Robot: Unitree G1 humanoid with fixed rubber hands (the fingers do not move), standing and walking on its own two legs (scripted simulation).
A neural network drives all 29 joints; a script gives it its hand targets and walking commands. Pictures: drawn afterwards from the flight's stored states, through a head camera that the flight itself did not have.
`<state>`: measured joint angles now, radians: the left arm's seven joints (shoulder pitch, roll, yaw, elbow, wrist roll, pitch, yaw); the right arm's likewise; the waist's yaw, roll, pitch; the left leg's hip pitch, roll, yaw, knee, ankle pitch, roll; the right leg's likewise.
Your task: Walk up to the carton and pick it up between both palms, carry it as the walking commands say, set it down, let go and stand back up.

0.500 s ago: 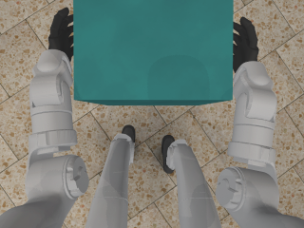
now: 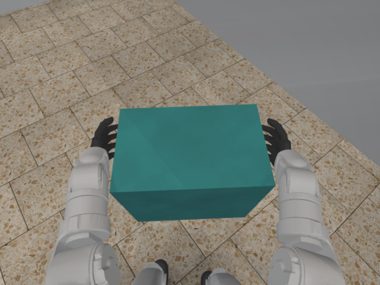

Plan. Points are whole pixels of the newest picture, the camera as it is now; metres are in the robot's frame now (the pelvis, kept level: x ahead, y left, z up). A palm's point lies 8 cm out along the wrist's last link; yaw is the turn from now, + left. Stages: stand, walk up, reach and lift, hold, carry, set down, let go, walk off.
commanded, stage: reach and lift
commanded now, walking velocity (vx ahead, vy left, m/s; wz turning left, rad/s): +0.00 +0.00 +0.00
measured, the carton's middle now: (190, 169) +0.39 +0.00 -0.06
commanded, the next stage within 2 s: hold in 1.94 s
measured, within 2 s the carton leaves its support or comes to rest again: neither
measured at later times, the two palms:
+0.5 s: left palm (100, 156) +0.37 +0.18 +0.04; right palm (295, 159) +0.36 -0.20 +0.06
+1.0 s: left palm (82, 163) +0.33 +0.19 +0.09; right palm (304, 167) +0.33 -0.19 +0.09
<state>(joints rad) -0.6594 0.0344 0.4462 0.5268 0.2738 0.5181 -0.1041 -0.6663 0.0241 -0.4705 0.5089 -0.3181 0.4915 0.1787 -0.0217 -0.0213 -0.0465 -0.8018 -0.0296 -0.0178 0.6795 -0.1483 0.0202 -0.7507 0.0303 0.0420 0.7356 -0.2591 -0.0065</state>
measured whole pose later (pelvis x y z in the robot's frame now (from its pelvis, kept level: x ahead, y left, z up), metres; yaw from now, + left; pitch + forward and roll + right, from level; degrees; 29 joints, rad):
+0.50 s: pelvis +0.09 -0.02 +0.04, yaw +1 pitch +5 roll +0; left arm -0.17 0.00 0.27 0.24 0.19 0.56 -0.12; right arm -0.12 0.11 -0.28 0.15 -0.23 0.56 0.14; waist -0.01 -0.03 -0.06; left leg -0.28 -0.01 -0.05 0.33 -0.14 0.00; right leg -0.20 0.04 0.03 0.33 -0.21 -0.03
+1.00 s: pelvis +0.04 -0.01 +0.04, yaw +1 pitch -10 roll +0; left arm -0.30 0.01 0.31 0.34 0.23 0.72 -0.10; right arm -0.29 0.07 -0.31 0.31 -0.25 0.69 0.13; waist -0.01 -0.01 0.04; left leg -0.06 -0.02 -0.04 0.37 -0.13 0.01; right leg 0.01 0.03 0.04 0.38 -0.22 -0.02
